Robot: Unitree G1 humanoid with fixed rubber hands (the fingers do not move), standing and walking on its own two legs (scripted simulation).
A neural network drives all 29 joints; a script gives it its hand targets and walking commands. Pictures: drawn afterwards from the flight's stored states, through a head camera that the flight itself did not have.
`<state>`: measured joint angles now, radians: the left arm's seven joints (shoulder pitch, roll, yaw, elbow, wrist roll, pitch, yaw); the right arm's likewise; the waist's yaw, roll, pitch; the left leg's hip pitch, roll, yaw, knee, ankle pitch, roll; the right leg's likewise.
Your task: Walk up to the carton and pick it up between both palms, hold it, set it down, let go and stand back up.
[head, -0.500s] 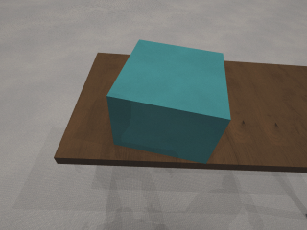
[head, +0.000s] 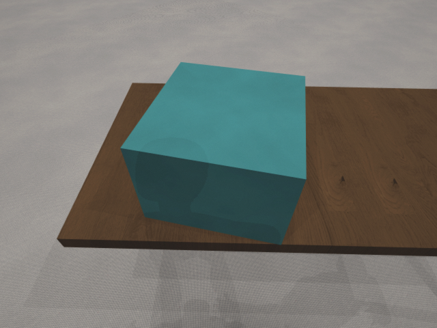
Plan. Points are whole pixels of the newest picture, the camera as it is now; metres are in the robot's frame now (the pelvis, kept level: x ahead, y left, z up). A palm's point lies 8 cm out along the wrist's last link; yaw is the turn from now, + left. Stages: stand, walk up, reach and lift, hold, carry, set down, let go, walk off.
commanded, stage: walk up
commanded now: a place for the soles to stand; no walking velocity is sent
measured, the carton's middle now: (226, 145) +0.48 -0.01 +0.08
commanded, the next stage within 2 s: reach and lift in 1.34 s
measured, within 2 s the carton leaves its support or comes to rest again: neither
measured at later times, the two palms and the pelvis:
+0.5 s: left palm out of the picture +0.10 +0.31 -0.11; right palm out of the picture +0.10 -0.32 -0.08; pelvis +0.01 +0.01 +0.00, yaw +0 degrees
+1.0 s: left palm out of the picture +0.09 +0.32 -0.10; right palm out of the picture +0.09 -0.32 -0.08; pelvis +0.00 +0.01 +0.00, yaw +0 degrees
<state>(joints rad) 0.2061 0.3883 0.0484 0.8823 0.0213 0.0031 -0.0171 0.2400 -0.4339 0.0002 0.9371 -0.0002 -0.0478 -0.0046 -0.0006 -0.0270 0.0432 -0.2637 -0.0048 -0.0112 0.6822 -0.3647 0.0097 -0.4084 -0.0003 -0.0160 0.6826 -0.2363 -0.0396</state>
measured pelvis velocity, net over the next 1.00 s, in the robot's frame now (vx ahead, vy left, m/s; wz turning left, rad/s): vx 0.00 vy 0.01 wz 0.00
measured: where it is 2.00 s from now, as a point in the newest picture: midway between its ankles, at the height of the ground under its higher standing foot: outside the picture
